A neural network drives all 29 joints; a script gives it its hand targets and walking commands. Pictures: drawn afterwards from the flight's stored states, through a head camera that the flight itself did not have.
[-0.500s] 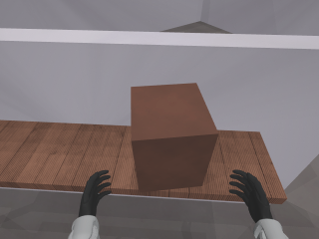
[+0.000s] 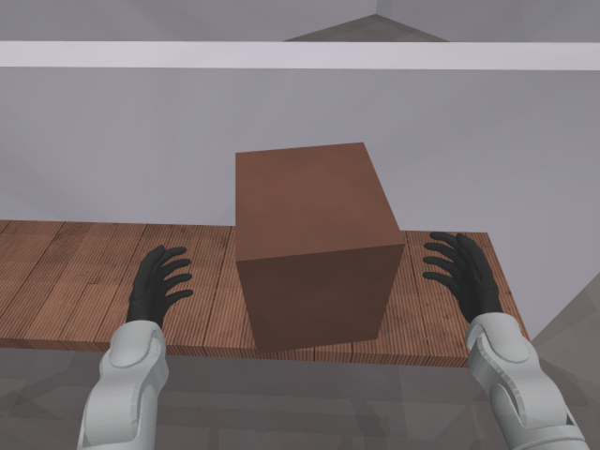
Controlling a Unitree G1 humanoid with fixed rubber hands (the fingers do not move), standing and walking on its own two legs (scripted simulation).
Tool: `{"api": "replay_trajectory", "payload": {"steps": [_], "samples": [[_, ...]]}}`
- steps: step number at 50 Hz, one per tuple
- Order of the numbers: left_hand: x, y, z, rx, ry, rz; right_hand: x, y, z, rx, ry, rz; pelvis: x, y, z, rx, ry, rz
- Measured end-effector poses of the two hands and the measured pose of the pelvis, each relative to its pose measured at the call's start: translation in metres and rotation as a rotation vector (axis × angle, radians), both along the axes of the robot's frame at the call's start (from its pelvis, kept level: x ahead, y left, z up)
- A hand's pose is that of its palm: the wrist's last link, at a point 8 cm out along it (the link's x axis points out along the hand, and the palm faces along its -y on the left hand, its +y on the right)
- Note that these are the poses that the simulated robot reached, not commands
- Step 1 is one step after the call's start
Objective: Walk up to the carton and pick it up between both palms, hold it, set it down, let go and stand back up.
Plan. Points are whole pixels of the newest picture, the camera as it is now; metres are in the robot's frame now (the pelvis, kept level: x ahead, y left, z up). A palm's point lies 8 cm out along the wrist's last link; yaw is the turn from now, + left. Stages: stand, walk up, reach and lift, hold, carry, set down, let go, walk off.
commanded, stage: reach and lift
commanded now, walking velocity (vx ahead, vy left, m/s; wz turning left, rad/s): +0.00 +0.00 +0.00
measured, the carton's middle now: (309, 250) +0.42 +0.05 +0.01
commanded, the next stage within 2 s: none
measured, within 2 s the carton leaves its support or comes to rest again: neither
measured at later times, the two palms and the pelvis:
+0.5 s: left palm (147, 247) +0.31 +0.23 +0.14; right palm (478, 225) +0.37 -0.16 +0.14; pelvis -0.01 +0.00 +0.00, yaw -1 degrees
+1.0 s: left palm (145, 184) +0.36 +0.24 +0.19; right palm (473, 158) +0.42 -0.15 +0.20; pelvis -0.01 +0.00 +0.00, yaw +0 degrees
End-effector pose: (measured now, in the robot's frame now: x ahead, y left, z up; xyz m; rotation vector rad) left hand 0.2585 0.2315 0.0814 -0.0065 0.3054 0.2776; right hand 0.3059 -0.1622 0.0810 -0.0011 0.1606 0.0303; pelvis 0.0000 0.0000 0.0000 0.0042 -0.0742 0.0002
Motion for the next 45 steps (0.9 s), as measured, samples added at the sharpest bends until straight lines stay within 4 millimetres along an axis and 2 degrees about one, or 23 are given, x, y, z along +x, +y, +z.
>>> {"api": "replay_trajectory", "payload": {"steps": [15,35,45], "samples": [[0.028,0.001,0.039,-0.01,-0.03,-0.008,0.038,0.002,0.036,0.025,-0.016,0.022,0.0,0.002,0.0,-0.007,0.025,-0.006],[0.073,0.001,0.083,-0.018,-0.033,-0.033,0.086,0.005,0.089,0.016,0.008,0.043,-0.01,0.002,-0.002,-0.009,0.065,-0.011],[0.093,0.007,0.104,-0.003,-0.039,-0.024,0.108,0.011,0.114,0.025,0.012,0.053,-0.01,0.002,-0.002,-0.015,0.084,-0.005]]}}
